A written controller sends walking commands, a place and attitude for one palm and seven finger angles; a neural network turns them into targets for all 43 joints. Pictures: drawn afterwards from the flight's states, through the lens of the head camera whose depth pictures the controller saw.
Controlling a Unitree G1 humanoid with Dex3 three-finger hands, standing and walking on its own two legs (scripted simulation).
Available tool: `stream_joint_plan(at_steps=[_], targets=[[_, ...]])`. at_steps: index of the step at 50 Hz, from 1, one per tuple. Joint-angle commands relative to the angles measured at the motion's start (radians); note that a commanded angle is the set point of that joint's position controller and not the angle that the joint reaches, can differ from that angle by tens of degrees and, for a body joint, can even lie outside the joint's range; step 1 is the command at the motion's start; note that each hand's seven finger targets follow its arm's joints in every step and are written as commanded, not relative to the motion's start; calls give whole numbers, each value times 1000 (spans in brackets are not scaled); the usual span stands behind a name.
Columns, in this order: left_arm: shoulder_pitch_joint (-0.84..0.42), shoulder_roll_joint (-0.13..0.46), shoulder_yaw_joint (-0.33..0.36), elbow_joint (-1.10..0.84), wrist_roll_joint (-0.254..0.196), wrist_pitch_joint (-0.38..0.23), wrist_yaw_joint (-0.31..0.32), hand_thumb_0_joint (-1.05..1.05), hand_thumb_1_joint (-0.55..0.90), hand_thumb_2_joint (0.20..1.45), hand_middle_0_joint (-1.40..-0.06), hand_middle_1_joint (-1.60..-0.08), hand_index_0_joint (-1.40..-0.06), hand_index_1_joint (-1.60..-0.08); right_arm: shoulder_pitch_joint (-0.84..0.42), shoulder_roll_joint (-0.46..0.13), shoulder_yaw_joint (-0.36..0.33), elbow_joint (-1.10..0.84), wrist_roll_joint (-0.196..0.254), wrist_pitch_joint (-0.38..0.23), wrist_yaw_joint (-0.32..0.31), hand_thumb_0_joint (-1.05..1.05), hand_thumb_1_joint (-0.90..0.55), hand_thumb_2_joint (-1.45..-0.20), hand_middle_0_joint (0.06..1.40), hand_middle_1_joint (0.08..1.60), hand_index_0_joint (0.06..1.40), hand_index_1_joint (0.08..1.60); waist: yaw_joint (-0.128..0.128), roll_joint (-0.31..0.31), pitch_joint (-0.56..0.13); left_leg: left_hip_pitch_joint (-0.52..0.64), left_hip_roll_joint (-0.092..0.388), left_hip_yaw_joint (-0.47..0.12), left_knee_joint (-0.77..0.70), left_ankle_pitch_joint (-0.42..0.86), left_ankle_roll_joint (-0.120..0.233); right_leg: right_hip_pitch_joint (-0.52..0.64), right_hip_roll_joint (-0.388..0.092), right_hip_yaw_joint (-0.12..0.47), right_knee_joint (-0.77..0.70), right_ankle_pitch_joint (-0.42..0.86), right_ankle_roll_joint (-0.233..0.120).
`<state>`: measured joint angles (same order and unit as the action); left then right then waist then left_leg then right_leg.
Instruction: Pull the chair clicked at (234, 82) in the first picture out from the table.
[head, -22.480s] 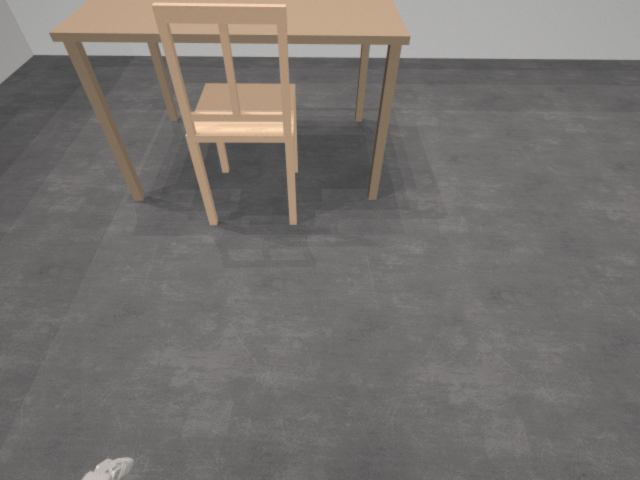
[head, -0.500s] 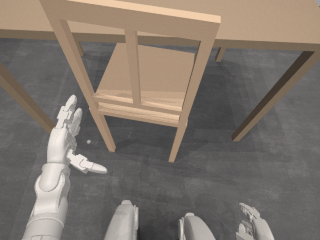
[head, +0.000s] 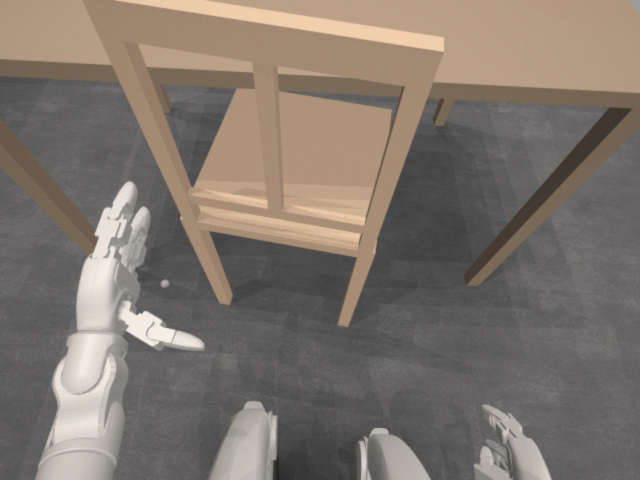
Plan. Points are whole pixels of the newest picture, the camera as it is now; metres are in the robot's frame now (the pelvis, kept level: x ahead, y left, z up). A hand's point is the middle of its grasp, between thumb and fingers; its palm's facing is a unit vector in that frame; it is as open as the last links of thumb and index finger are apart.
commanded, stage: aim the fingers beside a spindle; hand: left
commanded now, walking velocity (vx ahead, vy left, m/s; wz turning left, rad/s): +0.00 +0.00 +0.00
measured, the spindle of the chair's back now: (271, 148) +0.55 +0.09 +0.03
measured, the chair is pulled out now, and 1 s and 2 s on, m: -0.05 -0.05 -0.05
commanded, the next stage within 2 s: none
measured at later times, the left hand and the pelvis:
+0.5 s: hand (188, 289) +0.34 +0.18 +0.01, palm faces -0.03 -1.00 +0.00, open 16.9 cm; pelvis +0.00 +0.00 +0.00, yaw +0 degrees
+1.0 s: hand (171, 274) +0.35 +0.19 +0.03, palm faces +0.05 -1.00 -0.05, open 16.9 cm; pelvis +0.00 +0.00 +0.00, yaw -1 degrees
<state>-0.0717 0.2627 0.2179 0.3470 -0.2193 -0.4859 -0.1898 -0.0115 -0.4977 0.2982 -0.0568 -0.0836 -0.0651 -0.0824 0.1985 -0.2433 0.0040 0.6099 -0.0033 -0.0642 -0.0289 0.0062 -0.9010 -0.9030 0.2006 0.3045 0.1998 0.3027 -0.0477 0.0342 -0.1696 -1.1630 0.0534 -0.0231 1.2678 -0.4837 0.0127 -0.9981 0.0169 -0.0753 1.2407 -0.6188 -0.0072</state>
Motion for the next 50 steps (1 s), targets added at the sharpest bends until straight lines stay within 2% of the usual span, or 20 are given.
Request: stream_joint_plan(at_steps=[1, 4, 8, 11, 12, 13, 16, 18, 20, 21, 25, 26, 27, 31, 33, 36, 38, 42, 46, 50], targets=[[-120, 103, 10, -37, -10, 0, -21, 0, -500, 300, -60, -80, -60, -80, 35, -157, -58, -101, 14, -25, -3, 0, -900, -900, 200, 300, 200, 300, -29, -1, -280, 375, -22, -29, -148, 202, 11, 9, 22, 19, -193, 261, -14], [-162, 102, 16, -9, -13, 23, -28, 0, -500, 300, -60, -80, -60, -80, 22, -163, -57, -122, 18, -13, -2, 0, -900, -900, 200, 300, 200, 300, -21, -36, -266, 327, -28, -22, -145, 151, 12, 10, 16, 22, -192, 226, -12], [-225, 214, 114, -212, -17, -50, 5, 0, -500, 300, -60, -80, -60, -80, 16, -149, -59, -143, 9, -21, -6, 0, -900, -900, 200, 300, 200, 300, 19, 72, -409, 435, -26, -20, -146, 259, 9, 59, 17, 35, -174, 297, -20], [-243, 249, 127, -317, -9, -97, 41, 0, -500, 300, -60, -80, -60, -80, 22, -145, -54, -135, 2, -31, -6, 0, -900, -900, 200, 300, 200, 300, 14, 113, -454, 513, -19, -39, -150, 334, 4, 56, 25, 26, -161, 327, -24], [-222, 218, 104, -298, -1, -98, 45, 0, -500, 300, -60, -80, -60, -80, 19, -140, -53, -130, 1, -31, -5, 0, -900, -900, 200, 300, 200, 300, 8, 127, -445, 523, -18, -41, -153, 331, 0, 36, 24, 23, -161, 317, -22], [-234, 173, 59, -255, 4, -90, 44, 0, -500, 300, -60, -80, -60, -80, 19, -139, -50, -119, 2, -31, -4, 0, -900, -900, 200, 300, 200, 300, -18, 102, -399, 505, -16, -44, -150, 302, 3, 6, 24, 19, -167, 298, -18], [-223, 90, -18, -97, 10, -37, 13, 0, -500, 300, -60, -80, -60, -80, 33, -150, -52, -100, 6, -29, -3, 0, -900, -900, 200, 300, 200, 300, -50, 43, -298, 416, -19, -45, -152, 192, 7, -29, 24, 12, -182, 231, -15], [-219, 63, -39, 13, 3, 10, -18, 0, -500, 300, -60, -80, -60, -80, 31, -164, -54, -100, 15, -20, -5, 0, -900, -900, 200, 300, 200, 300, -51, -15, -242, 349, -22, -42, -157, 104, 7, -46, 21, 11, -192, 180, -12], [-211, 51, -50, 38, -2, 37, -37, 0, -500, 300, -60, -80, -60, -80, 30, -169, -56, -115, 21, -13, -5, 0, -900, -900, 200, 300, 200, 300, -38, -34, -255, 332, -27, -38, -156, 94, 11, -30, 16, 15, -196, 173, -14], [-237, 51, -59, 2, -3, 32, -40, 0, -500, 300, -60, -80, -60, -80, 28, -167, -56, -125, 23, -16, -4, 0, -900, -900, 200, 300, 200, 300, -30, 3, -275, 354, -29, -39, -155, 109, 12, -29, 15, 16, -189, 182, -18], [-249, 203, 85, -261, -6, -43, 25, 0, -500, 300, -60, -80, -60, -80, 29, -151, -61, -148, 8, -19, -4, 0, -900, -900, 200, 300, 200, 300, 29, 83, -473, 509, -22, -38, -161, 304, 3, 55, 17, 23, -170, 304, -25], [-247, 261, 135, -297, -2, -63, 52, 0, -500, 300, -60, -80, -60, -80, 30, -151, -58, -145, 4, -20, -4, 0, -900, -900, 200, 300, 200, 300, 36, 96, -478, 519, -20, -44, -160, 333, 1, 60, 22, 24, -162, 321, -26], [-234, 271, 156, -329, 1, -78, 73, 0, -500, 300, -60, -80, -60, -80, 31, -140, -56, -144, 1, -19, -2, 0, -900, -900, 200, 300, 200, 300, 41, 114, -500, 535, -22, -38, -158, 366, 1, 80, 22, 29, -160, 352, -25], [-179, 227, 143, -168, 19, -74, 89, 0, -500, 300, -60, -80, -60, -80, 34, -136, -49, -114, -1, -10, 4, 0, -900, -900, 200, 300, 200, 300, 0, 48, -362, 418, -23, -28, -147, 292, 5, 57, 27, 25, -167, 323, -16], [-182, 138, 59, -56, 14, -43, 45, 0, -500, 300, -60, -80, -60, -80, 31, -143, -48, -104, 5, -7, 7, 0, -900, -900, 200, 300, 200, 300, -29, 19, -282, 363, -23, -23, -148, 205, 5, 19, 26, 22, -183, 266, -13], [-165, 9, -78, 41, -16, 17, -55, 0, -500, 300, -60, -80, -60, -80, 37, -157, -52, -117, 23, -9, 5, 0, -900, -900, 200, 300, 200, 300, -56, -22, -244, 333, -29, -18, -147, 139, 14, 8, 23, 27, -215, 224, -13], [-207, 16, -98, -10, -29, 25, -92, 0, -500, 300, -60, -80, -60, -80, 36, -167, -62, -122, 27, -16, -2, 0, -900, -900, 200, 300, 200, 300, -50, -8, -288, 363, -27, -26, -142, 154, 16, 4, 16, 28, -210, 232, -13], [-322, 182, 34, -259, -26, -46, -34, 0, -500, 300, -60, -80, -60, -80, 37, -161, -65, -126, 13, -32, -15, 0, -900, -900, 200, 300, 200, 300, -10, 88, -436, 495, -21, -46, -145, 268, 11, 15, 15, 26, -179, 282, -21], [-289, 321, 199, -289, 10, -108, 88, 0, -500, 300, -60, -80, -60, -80, 39, -145, -53, -104, -8, -32, -13, 0, -900, -900, 200, 300, 200, 300, 23, 114, -450, 508, -18, -50, -142, 357, 1, 39, 23, 22, -147, 334, -23], [-160, 188, 124, -68, 15, -47, 63, 0, -500, 300, -60, -80, -60, -80, 27, -137, -48, -107, -2, -10, 7, 0, -900, -900, 200, 300, 200, 300, 3, 56, -342, 406, -26, -22, -148, 271, 0, 47, 25, 21, -169, 313, -17]])
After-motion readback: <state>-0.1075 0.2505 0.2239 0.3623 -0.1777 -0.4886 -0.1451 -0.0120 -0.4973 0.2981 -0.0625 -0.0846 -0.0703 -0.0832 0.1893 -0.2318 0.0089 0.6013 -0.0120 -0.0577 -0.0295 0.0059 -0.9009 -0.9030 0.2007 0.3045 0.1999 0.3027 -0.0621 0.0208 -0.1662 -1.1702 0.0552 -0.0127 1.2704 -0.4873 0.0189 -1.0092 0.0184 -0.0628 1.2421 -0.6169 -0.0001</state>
